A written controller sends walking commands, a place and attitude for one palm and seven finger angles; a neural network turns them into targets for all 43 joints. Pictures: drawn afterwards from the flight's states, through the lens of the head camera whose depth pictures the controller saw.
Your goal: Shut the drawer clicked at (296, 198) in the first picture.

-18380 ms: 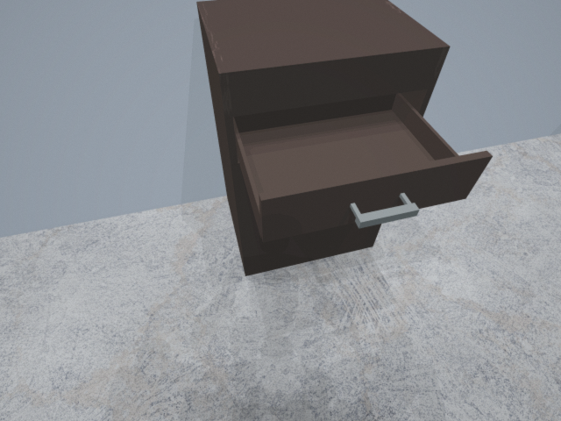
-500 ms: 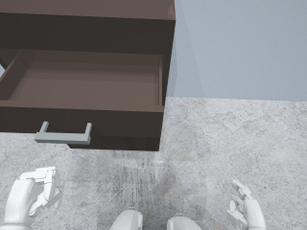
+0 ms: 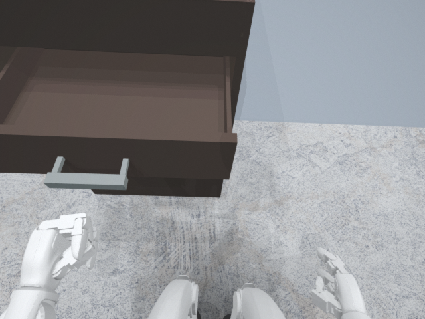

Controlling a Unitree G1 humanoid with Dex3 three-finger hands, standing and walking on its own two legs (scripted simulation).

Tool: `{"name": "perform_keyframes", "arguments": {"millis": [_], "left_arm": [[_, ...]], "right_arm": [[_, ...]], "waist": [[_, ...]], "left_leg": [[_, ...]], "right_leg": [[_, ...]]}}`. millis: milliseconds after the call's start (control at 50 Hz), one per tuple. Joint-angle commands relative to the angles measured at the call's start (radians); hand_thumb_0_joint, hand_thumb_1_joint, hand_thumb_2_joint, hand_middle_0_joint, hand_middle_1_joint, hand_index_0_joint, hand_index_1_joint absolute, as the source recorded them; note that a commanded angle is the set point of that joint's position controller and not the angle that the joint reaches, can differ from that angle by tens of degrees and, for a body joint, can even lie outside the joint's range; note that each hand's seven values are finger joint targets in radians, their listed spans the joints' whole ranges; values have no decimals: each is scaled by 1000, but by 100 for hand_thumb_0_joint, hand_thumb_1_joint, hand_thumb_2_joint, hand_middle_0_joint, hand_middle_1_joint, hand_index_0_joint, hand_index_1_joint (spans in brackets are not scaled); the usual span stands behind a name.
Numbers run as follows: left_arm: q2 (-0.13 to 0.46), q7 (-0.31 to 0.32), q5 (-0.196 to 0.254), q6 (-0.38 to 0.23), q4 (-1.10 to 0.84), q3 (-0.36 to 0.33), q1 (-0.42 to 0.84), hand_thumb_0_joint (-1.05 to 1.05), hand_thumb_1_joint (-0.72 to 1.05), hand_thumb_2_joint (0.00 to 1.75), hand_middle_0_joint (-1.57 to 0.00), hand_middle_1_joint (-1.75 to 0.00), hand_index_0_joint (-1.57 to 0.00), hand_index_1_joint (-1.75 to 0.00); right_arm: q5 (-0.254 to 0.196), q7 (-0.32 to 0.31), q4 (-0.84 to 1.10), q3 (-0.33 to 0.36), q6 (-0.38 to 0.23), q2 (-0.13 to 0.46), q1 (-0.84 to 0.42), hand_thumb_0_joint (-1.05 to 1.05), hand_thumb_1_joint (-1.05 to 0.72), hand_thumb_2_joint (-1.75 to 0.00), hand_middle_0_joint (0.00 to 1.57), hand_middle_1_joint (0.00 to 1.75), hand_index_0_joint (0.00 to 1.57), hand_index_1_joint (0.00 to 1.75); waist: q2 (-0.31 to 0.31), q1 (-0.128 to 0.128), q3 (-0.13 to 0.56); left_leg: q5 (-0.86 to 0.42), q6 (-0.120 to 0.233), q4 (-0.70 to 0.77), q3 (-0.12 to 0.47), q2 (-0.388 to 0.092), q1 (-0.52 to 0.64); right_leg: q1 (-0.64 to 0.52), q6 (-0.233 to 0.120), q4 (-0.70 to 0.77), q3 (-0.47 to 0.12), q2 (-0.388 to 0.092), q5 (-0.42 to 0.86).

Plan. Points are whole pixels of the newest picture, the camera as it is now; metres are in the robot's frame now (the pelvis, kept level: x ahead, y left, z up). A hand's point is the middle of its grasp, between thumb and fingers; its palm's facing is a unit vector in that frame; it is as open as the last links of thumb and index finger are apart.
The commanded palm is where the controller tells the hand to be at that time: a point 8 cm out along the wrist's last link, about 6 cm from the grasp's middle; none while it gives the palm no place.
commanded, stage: bring the fist close to the handle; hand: left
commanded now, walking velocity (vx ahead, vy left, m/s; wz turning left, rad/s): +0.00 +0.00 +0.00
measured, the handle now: (90, 171) +0.36 +0.25 +0.03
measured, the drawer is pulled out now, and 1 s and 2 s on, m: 0.22 0.22 0.08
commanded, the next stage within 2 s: push the drawer shut in 0.16 s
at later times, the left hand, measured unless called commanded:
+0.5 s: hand (92, 244) +0.23 +0.21 +0.03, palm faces +0.04 -1.00 -0.05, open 3.3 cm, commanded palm +0.22 +0.26 +0.03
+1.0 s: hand (100, 210) +0.29 +0.21 +0.03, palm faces +0.05 -1.00 -0.06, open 3.2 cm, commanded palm +0.28 +0.26 +0.03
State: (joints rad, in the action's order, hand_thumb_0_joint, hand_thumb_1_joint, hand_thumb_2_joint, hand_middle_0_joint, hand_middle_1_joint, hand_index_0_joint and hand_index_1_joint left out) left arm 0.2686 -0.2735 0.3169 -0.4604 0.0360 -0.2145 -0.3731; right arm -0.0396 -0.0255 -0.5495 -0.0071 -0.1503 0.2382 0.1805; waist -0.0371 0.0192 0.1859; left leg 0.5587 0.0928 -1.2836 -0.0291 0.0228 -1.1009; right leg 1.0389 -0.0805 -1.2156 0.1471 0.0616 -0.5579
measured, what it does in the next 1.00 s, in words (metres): stands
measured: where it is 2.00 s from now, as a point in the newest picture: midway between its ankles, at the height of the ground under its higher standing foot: outside the picture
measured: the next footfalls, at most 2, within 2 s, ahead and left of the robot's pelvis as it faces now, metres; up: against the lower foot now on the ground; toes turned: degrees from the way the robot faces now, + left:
none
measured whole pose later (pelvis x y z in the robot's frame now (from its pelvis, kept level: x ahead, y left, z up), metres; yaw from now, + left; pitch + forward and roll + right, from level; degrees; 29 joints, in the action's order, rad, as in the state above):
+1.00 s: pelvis +0.01 +0.01 +0.00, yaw +0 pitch +22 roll -4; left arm 0.28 -0.20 0.27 -0.46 0.20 -0.19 -0.13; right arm -0.03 -0.02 -0.55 -0.03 -0.07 0.27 0.22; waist -0.04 0.03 0.18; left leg 0.56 0.10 -1.27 -0.03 0.03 -1.10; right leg 1.04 -0.07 -1.20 0.14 0.06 -0.56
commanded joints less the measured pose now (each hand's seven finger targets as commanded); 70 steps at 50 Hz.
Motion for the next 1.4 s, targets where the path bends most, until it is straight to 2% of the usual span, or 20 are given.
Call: {"name": "perform_keyframes", "arguments": {"millis": [0,80,100,180,220,240,260,460,560,720,800,820,900,940,980,1100,1220,1240,1280,1380], "left_arm": [[116,31,3,-57,-153,-74,-39,0,90,90,-140,-160,-140,-160],[108,31,-4,-98,-207,-45,-21,0,90,90,-140,-160,-140,-160],[105,29,-6,-103,-231,-19,9,0,90,90,-140,-160,-140,-160],[94,35,-16,-99,-241,-4,-25,0,90,90,-140,-160,-140,-160],[102,43,-22,-85,-228,-12,-30,0,90,90,-140,-160,-140,-160],[113,49,-21,-82,-232,-34,-44,0,90,90,-140,-160,-140,-160],[94,51,-25,-81,-251,-4,-19,0,90,90,-140,-160,-140,-160],[104,78,-44,-55,-217,2,95,0,90,90,-140,-160,-140,-160],[133,80,-43,-45,-195,-24,172,0,90,90,-140,-160,-140,-160],[126,84,-42,-21,-97,-23,216,0,90,90,-140,-160,-140,-160],[169,86,-36,-33,-78,-69,252,0,90,90,-140,-160,-140,-160],[137,83,-37,-37,-77,-39,257,0,90,90,-140,-160,-140,-160],[146,84,-41,-51,-35,-36,347,0,90,90,-140,-160,-140,-160],[169,82,-42,-63,-18,-60,407,0,90,90,-140,-160,-140,-160],[165,77,-43,-74,-17,-56,424,0,90,90,-140,-160,-140,-160],[179,66,-53,-70,35,-34,598,0,90,90,-140,-160,-140,-160],[211,53,-51,-53,160,-75,684,0,90,90,-140,-160,-140,-160],[214,50,-52,-53,163,-60,750,0,90,90,-140,-160,-140,-160],[232,49,-53,-49,192,-79,768,0,90,90,-140,-160,-140,-160],[251,46,-55,-50,273,-88,868,0,90,90,-140,-160,-140,-160]], "right_arm": [[3,-8,154,65,-33,151,-38,0,-90,-90,20,30,20,30],[7,-9,165,62,-38,157,-27,0,-90,-90,20,30,20,30],[9,-8,168,58,-42,161,-25,0,-90,-90,20,30,20,30],[8,-5,172,62,-37,162,-15,0,-90,-90,20,30,20,30],[8,-5,173,62,-29,162,-14,0,-90,-90,20,30,20,30],[7,-6,175,66,-24,163,-16,0,-90,-90,20,30,20,30],[8,-6,181,62,-22,163,-19,0,-90,-90,20,30,20,30],[12,-7,180,52,11,171,-3,0,-90,-90,20,30,20,30],[11,-12,172,49,19,176,3,0,-90,-90,20,30,20,30],[10,-5,156,44,34,176,18,0,-90,-90,20,30,20,30],[10,-4,144,47,39,178,24,0,-90,-90,20,30,20,30],[10,-2,147,46,39,174,21,0,-90,-90,20,30,20,30],[12,-2,129,46,42,181,28,0,-90,-90,20,30,20,30],[14,-4,114,48,41,184,34,0,-90,-90,20,30,20,30],[13,-4,113,50,38,184,30,0,-90,-90,20,30,20,30],[13,-12,84,45,39,193,37,0,-90,-90,20,30,20,30],[7,-22,73,39,44,191,40,0,-90,-90,20,30,20,30],[6,-23,70,35,44,193,36,0,-90,-90,20,30,20,30],[6,-23,66,34,45,192,44,0,-90,-90,20,30,20,30],[7,-21,56,31,51,195,62,0,-90,-90,20,30,20,30]], "waist": [[-4,-3,219],[-55,-7,247],[-68,4,253],[-76,-5,268],[-43,-2,262],[-42,-14,275],[-58,-6,262],[-41,6,259],[-69,-3,287],[-44,1,300],[-41,-4,310],[-45,2,313],[-40,23,283],[-26,24,299],[-57,17,318],[-61,43,327],[-19,37,327],[-38,50,319],[-54,40,334],[-43,50,333]], "left_leg": [[-259,-69,199,140,-33,196],[-259,-84,205,160,-38,243],[-277,-87,201,168,-39,259],[-299,-104,214,191,-47,302],[-298,-103,214,192,-45,284],[-291,-104,214,192,-45,284],[-289,-109,218,199,-46,291],[-247,-110,214,209,-47,269],[-250,-112,224,206,-46,295],[-336,-102,221,174,-42,297],[-357,-93,210,150,-38,281],[-374,-94,210,149,-39,294],[-347,-87,203,148,-41,278],[-347,-88,197,148,-41,271],[-344,-89,198,146,-39,287],[-306,-81,193,152,-40,302],[-253,-65,196,133,-35,253],[-242,-65,197,133,-36,249],[-246,-67,202,135,-36,264],[-238,-62,199,125,-35,248]], "right_leg": [[-136,42,147,-97,-21,167],[-98,36,129,-90,-24,146],[-80,36,122,-88,-23,154],[-57,38,111,-78,-26,154],[-64,38,109,-76,-24,157],[-69,39,106,-78,-24,154],[-56,39,101,-74,-25,152],[-42,40,97,-77,-24,138],[-58,37,107,-83,-24,143],[-119,38,135,-88,-23,201],[-163,36,142,-100,-21,242],[-160,38,142,-101,-23,255],[-130,39,148,-104,-23,237],[-142,40,141,-108,-24,245],[-139,40,144,-113,-28,240],[-109,41,156,-121,-29,209],[-154,46,180,-142,-30,185],[-146,46,181,-143,-33,177],[-150,44,183,-143,-32,174],[-166,46,198,-156,-34,173]]}}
